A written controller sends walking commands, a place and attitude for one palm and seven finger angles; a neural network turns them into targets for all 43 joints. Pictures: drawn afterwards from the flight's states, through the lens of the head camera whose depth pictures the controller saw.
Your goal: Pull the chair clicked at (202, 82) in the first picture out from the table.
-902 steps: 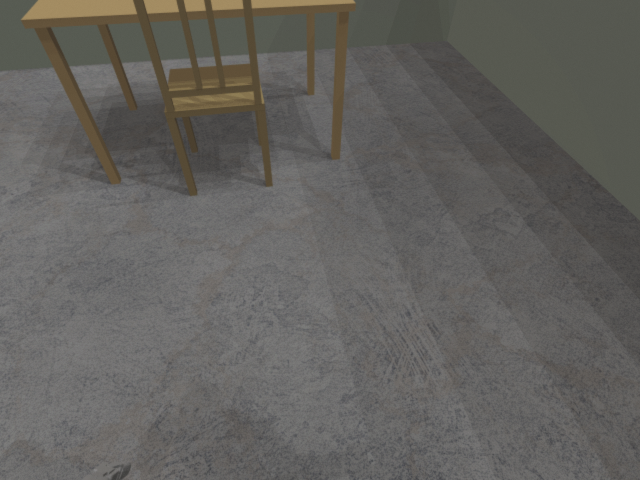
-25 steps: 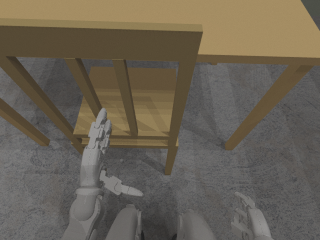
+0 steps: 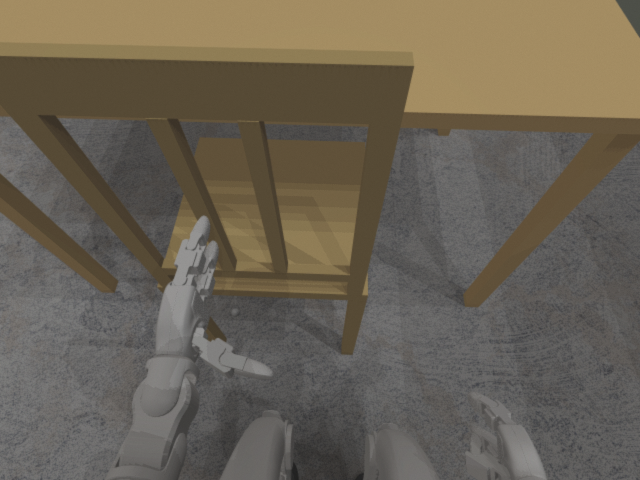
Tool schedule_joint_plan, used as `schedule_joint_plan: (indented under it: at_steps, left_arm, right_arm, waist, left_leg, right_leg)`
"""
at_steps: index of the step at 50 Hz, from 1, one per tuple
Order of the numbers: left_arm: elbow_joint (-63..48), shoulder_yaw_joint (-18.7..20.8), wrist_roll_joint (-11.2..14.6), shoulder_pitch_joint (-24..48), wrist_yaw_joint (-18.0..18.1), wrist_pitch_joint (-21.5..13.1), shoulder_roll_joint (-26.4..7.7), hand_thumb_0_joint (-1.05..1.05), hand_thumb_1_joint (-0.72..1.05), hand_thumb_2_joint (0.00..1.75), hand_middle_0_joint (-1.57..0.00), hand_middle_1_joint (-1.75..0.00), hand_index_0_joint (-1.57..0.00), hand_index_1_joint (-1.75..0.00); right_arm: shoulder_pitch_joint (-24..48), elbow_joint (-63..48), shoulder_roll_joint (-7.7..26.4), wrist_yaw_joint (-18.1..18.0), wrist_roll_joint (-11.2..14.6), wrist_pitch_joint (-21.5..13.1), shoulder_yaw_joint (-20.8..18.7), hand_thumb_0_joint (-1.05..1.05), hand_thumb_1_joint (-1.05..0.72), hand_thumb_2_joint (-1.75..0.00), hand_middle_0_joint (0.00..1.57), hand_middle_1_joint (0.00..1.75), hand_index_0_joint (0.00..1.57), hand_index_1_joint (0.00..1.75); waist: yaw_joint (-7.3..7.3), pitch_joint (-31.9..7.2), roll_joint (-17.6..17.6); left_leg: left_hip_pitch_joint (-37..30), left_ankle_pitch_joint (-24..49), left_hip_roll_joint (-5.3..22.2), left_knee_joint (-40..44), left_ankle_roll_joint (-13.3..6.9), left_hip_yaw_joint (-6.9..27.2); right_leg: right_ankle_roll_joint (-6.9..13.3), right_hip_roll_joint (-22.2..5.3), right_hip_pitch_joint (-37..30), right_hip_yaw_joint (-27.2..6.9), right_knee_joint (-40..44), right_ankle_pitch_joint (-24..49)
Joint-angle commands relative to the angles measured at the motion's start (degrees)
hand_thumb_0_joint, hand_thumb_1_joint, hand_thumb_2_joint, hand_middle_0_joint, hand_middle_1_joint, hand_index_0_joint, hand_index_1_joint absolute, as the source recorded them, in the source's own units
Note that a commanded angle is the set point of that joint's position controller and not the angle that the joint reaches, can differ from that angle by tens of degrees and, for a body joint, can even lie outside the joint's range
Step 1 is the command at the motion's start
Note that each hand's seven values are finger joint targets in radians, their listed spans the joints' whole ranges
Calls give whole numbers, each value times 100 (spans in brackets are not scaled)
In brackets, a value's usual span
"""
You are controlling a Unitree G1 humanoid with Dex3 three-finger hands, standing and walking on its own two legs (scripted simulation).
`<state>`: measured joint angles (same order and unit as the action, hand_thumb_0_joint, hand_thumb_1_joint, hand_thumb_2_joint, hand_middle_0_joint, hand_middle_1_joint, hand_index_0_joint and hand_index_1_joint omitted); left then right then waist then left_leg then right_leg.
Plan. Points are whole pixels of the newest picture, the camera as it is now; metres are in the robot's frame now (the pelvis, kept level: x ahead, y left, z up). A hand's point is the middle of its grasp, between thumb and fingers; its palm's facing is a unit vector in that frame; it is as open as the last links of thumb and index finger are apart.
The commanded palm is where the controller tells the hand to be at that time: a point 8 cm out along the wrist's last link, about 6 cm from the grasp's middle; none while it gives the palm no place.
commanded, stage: aim the fingers beside a spindle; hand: left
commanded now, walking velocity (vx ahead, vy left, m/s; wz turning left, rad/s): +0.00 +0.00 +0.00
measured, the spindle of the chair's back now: (204, 210) +0.45 +0.18 +0.03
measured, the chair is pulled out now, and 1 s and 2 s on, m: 0.00 0.00 0.00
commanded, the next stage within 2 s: push the fingers through the gap in 0.14 s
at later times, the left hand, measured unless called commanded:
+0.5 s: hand (263, 314) +0.31 +0.08 +0.02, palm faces -0.13 -0.99 +0.03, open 16.9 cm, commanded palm +0.30 +0.15 +0.03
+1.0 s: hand (268, 266) +0.38 +0.09 +0.01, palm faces -0.09 -0.99 -0.04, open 17.0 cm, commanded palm +0.36 +0.14 +0.02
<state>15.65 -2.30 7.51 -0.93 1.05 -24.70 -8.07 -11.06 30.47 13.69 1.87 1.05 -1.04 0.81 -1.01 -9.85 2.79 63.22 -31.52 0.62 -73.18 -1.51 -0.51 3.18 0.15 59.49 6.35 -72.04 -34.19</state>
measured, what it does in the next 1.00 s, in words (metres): stands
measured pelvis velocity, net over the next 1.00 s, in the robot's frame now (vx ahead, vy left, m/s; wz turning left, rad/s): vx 0.00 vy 0.01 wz -0.02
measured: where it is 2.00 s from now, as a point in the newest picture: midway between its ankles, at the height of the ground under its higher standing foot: outside the picture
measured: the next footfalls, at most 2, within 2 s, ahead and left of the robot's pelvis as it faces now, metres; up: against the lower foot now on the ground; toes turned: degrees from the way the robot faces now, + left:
none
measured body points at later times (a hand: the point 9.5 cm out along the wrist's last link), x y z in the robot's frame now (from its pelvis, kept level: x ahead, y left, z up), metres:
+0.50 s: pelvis +0.00 +0.00 +0.00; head +0.11 +0.01 +0.44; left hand +0.31 +0.14 +0.02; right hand +0.16 -0.24 -0.10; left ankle +0.03 +0.10 -0.62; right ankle +0.00 -0.09 -0.62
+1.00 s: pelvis +0.00 +0.01 +0.00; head +0.11 +0.01 +0.43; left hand +0.37 +0.14 +0.01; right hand +0.12 -0.24 -0.12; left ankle +0.03 +0.10 -0.62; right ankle +0.00 -0.09 -0.62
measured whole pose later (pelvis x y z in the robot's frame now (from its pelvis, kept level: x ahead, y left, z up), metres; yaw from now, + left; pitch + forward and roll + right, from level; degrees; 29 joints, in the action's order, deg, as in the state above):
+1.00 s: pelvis +0.00 +0.01 +0.00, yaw -1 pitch +23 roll -2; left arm 31.9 -1.2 4.1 17.5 3.0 -24.5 -7.1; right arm -11.7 33.8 13.8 1.9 -0.6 0.9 0.5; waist -3.8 -9.4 2.2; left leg 64.9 -31.1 0.8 -72.9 -2.1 -1.5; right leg 2.6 0.4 61.6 5.3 -71.8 -33.3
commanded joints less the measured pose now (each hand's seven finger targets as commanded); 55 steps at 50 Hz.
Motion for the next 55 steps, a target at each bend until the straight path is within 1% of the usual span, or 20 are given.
schedule_joint_plan:
  at_steps: [1, 4, 8, 9, 13, 15, 17, 20, 23, 26, 29, 31, 33, 37, 39, 42, 46, 49, 53, 55]
  left_arm:
    - [-1426, -897, 92, 242, -703, -55, 440, 0, -50, 30, -6, -8, -6, -8]
    - [-3232, 424, -43, 870, 135, -762, -891, 0, -50, 30, -6, -8, -6, -8]
    - [-2879, 780, -339, 288, 1032, -1005, -882, 0, -50, 30, -6, -8, -6, -8]
    - [-2315, 462, -404, 165, 1075, -951, -460, 0, -50, 30, -6, -8, -6, -8]
    - [-330, -616, -410, -368, 177, -264, 527, 0, -50, 30, -6, -8, -6, -8]
    - [-602, -965, -213, 216, -389, 3, 569, 0, -50, 30, -6, -8, -6, -8]
    - [-1212, -845, -36, 907, -636, 39, 298, 0, -50, 30, -6, -8, -6, -8]
    - [-2166, 14, 105, 1564, -329, -340, -462, 0, -50, 30, -6, -8, -6, -8]
    - [-2130, 778, -9, 1614, 345, -844, -912, 0, -50, 30, -6, -8, -6, -8]
    - [-958, 503, -234, 1235, 641, -850, -361, 0, -50, 30, -6, -8, -6, -8]
    - [59, 20, -463, 1124, 346, -399, -26, 0, -50, 30, -6, -8, -6, -8]
    - [28, -180, -408, 1364, 17, -111, 14, 0, -50, 30, -6, -8, -6, -8]
    - [-307, 133, -164, 1913, -58, -7, -250, 0, -50, 30, -6, -8, -6, -8]
    - [-1444, 419, 57, 2902, 180, -495, -477, 0, -50, 30, -6, -8, -6, -8]
    - [-1364, 429, -18, 3023, 347, -772, -495, 0, -50, 30, -6, -8, -6, -8]
    - [-310, 122, -260, 2700, 396, -808, -147, 0, -50, 30, -6, -8, -6, -8]
    - [1071, 5, -438, 2477, 163, -258, 37, 0, -50, 30, -6, -8, -6, -8]
    - [793, 383, -293, 3075, 182, -115, -250, 0, -50, 30, -6, -8, -6, -8]
    - [-576, 818, -138, 4094, 527, -694, -721, 0, -50, 30, -6, -8, -6, -8]
    - [-538, 842, -189, 3929, 632, -958, -723, 0, -50, 30, -6, -8, -6, -8]
  right_arm:
    - [26, -1069, 773, -176, 83, -311, -360, 0, -90, -90, 20, 30, 20, 30]
    - [-20, -982, 652, -252, -110, -411, -345, 0, -90, -90, 20, 30, 20, 30]
    - [-51, -780, 428, -146, -160, -356, -267, 0, -90, -90, 20, 30, 20, 30]
    - [17, -728, 416, -93, -177, -328, -241, 0, -90, -90, 20, 30, 20, 30]
    - [64, -762, 680, 51, -57, -227, -264, 0, -90, -90, 20, 30, 20, 30]
    - [50, -920, 797, -40, 96, -199, -296, 0, -90, -90, 20, 30, 20, 30]
    - [3, -965, 837, -189, 103, -243, -320, 0, -90, -90, 20, 30, 20, 30]
    - [-10, -864, 767, -337, -14, -362, -315, 0, -90, -90, 20, 30, 20, 30]
    - [-79, -574, 662, -291, -168, -451, -271, 0, -90, -90, 20, 30, 20, 30]
    - [7, -465, 597, -94, -218, -398, -256, 0, -90, -90, 20, 30, 20, 30]
    - [-24, -555, 734, 26, -168, -205, -284, 0, -90, -90, 20, 30, 20, 30]
    - [-45, -687, 819, 7, -66, -93, -310, 0, -90, -90, 20, 30, 20, 30]
    - [-40, -723, 851, -80, -48, -37, -315, 0, -90, -90, 20, 30, 20, 30]
    - [-80, -606, 757, -199, -101, -179, -306, 0, -90, -90, 20, 30, 20, 30]
    - [-143, -427, 742, -197, -165, -262, -299, 0, -90, -90, 20, 30, 20, 30]
    - [-209, -236, 750, -95, -207, -259, -312, 0, -90, -90, 20, 30, 20, 30]
    - [-330, -282, 849, -10, -138, -24, -342, 0, -90, -90, 20, 30, 20, 30]
    - [-302, -404, 870, -46, -107, 85, -344, 0, -90, -90, 20, 30, 20, 30]
    - [-328, -411, 771, -115, -199, -28, -338, 0, -90, -90, 20, 30, 20, 30]
    - [-373, -312, 713, -93, -241, -85, -326, 0, -90, -90, 20, 30, 20, 30]
  waist:
    - [-329, -1892, -606]
    - [117, -2893, 221]
    - [117, -2314, 264]
    - [-29, -1971, 47]
    - [-438, -1035, -795]
    - [-499, -1129, -762]
    - [-503, -1551, -558]
    - [-289, -2290, -186]
    - [-83, -2317, 92]
    - [-180, -1839, -27]
    - [-319, -1602, -344]
    - [-327, -1679, -294]
    - [-318, -1974, -253]
    - [-281, -2647, 9]
    - [-368, -2634, -12]
    - [-494, -2135, -148]
    - [-520, -1666, -501]
    - [-417, -2010, -273]
    - [-355, -2993, 68]
    - [-346, -3081, 26]
  left_leg:
    - [-1269, 1344, -56, 836, -85, 334]
    - [-2024, 2293, -42, 810, -16, 321]
    - [-1998, 2603, -45, 874, 83, 299]
    - [-1782, 2374, -51, 850, 77, 299]
    - [-902, 1156, -40, 854, -12, 242]
    - [-1036, 874, -61, 978, -51, 261]
    - [-1359, 958, -49, 1021, -93, 343]
    - [-1814, 1627, -20, 918, -81, 346]
    - [-1878, 2172, -14, 836, 12, 383]
    - [-1491, 1954, -38, 750, 38, 320]
    - [-1152, 1497, -57, 819, 3, 253]
    - [-1244, 1351, -62, 924, -17, 229]
    - [-1373, 1410, -60, 934, -38, 233]
    - [-1926, 2007, -16, 897, -24, 313]
    - [-2001, 2185, 19, 807, -14, 379]
    - [-1726, 1959, 27, 756, 0, 391]
    - [-1243, 1480, -31, 878, -21, 309]
    - [-1379, 1529, -56, 937, -33, 259]
    - [-1961, 2277, -14, 806, -12, 289]
    - [-1974, 2438, -13, 767, 2, 283]
  right_leg:
    - [-167, -53, -1283, -655, 1336, 1733]
    - [-92, -12, -1366, -604, 922, 2283]
    - [-72, 42, -1190, -573, 840, 2496]
    - [-104, 41, -1131, -551, 886, 2409]
    - [-160, 30, -943, -604, 1304, 1618]
    - [-175, -13, -1120, -710, 1575, 1251]
    - [-176, -28, -1201, -673, 1595, 1252]
    - [-161, -11, -1303, -635, 1345, 1774]
    - [-125, 44, -1056, -507, 987, 2062]
    - [-135, 37, -845, -478, 926, 1980]
    - [-143, 22, -897, -511, 1065, 1813]
    - [-131, 14, -1036, -569, 1224, 1702]
    - [-150, 16, -1216, -628, 1293, 1743]
    - [-168, 15, -1343, -607, 1160, 2189]
    - [-176, 37, -1083, -557, 1047, 2243]
    - [-175, 49, -738, -474, 998, 2031]
    - [-159, 48, -762, -477, 1153, 1756]
    - [-153, 35, -959, -527, 1205, 1791]
    - [-180, 45, -1261, -606, 1005, 2458]
    - [-186, 53, -1368, -629, 956, 2645]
